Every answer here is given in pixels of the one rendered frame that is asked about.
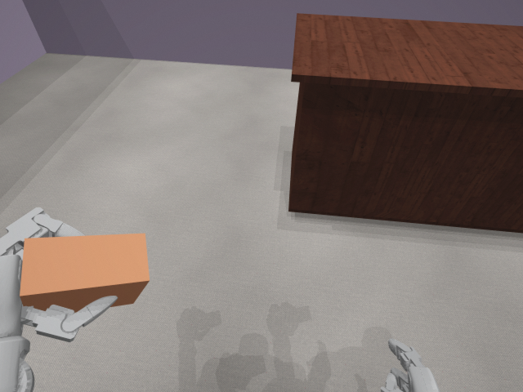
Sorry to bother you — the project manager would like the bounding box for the right robot hand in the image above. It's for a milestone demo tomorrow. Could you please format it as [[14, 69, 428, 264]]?
[[381, 338, 440, 392]]

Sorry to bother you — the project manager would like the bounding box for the sponge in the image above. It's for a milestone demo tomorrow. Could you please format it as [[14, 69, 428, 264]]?
[[20, 234, 150, 313]]

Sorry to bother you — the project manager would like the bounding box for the left robot hand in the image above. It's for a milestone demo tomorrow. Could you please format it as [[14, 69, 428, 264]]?
[[0, 207, 118, 342]]

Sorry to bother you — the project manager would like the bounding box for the table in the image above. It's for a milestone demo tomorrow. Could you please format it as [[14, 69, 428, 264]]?
[[288, 13, 523, 233]]

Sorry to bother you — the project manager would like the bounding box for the robot left forearm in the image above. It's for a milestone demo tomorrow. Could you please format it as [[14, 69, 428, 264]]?
[[0, 336, 34, 392]]

